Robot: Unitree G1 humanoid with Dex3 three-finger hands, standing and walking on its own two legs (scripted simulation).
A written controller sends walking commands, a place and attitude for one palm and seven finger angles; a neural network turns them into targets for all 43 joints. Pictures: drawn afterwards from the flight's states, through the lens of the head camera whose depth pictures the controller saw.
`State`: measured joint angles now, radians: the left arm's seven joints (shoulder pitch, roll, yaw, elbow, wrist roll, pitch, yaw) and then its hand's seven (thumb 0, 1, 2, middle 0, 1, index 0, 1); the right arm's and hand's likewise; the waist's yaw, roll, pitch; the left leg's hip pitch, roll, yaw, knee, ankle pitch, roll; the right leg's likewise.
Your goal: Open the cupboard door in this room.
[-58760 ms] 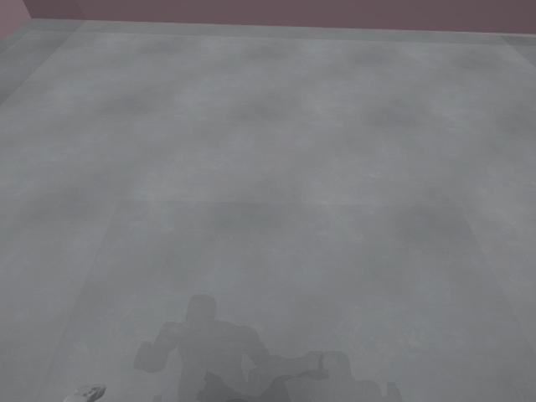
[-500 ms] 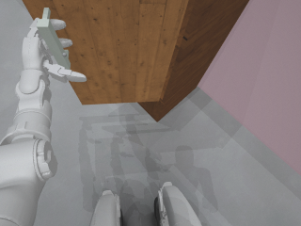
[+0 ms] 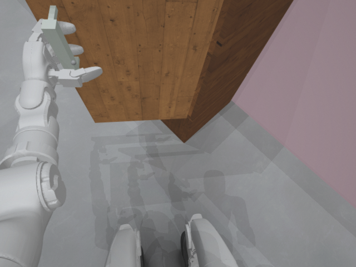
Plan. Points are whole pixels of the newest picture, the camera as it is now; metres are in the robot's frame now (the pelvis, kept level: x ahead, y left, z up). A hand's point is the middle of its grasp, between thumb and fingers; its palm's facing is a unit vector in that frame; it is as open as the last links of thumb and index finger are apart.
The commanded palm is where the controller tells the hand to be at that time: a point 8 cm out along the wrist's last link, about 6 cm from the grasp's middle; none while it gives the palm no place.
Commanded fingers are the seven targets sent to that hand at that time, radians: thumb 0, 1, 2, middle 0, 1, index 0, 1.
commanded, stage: close the thumb around the handle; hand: left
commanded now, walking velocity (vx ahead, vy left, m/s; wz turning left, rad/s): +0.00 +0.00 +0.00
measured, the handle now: (65, 47) +0.58 +0.19 +0.06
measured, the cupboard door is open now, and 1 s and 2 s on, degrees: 52 71 98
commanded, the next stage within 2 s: pull the door open along its arc in 0.38 s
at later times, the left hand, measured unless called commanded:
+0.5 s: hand (76, 60) +0.54 +0.16 +0.06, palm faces -0.01 -1.00 -0.01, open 5.5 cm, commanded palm +0.52 +0.20 +0.06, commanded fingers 0.00 0.90 0.90 -0.40 -1.35 -0.40 -1.35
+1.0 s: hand (90, 105) +0.43 +0.13 +0.06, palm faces +0.12 -0.99 +0.06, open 6.0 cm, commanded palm +0.37 +0.19 +0.06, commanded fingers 0.00 0.90 0.90 -0.40 -1.35 -0.40 -1.35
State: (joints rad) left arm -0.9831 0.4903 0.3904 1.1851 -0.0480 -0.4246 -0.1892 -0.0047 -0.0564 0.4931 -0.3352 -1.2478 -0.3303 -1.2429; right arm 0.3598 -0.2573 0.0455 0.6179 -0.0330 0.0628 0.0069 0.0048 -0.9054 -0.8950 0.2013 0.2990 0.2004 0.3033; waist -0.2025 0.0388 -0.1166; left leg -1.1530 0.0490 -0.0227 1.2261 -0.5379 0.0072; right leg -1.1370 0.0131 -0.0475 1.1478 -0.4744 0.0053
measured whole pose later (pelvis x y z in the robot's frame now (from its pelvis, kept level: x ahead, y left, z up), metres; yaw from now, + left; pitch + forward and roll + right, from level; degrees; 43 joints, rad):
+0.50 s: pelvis +0.00 +0.01 +0.00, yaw -1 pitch +27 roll -4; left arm -0.97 0.48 0.41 1.16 -0.04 -0.41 -0.18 0.00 0.74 0.84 -0.39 -1.35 -0.40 -1.34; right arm 0.37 -0.25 0.05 0.60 -0.04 0.07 0.01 0.00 -0.91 -0.89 0.20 0.30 0.20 0.30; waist -0.22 0.04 -0.12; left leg -1.15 0.05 -0.01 1.23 -0.55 0.01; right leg -1.14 0.02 -0.04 1.14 -0.48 0.01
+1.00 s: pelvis +0.03 +0.00 +0.03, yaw -1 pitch +22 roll -2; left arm -0.34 0.12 0.19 0.55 -0.13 -0.42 0.06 0.02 0.68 0.72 -0.38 -1.35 -0.38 -1.35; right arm 0.33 -0.23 -0.01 0.55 -0.02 0.06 0.05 0.01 -0.91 -0.90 0.20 0.30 0.20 0.30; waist -0.10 0.02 -0.16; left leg -0.92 0.05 0.03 1.08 -0.54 0.01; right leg -0.94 0.01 0.00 1.03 -0.48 0.01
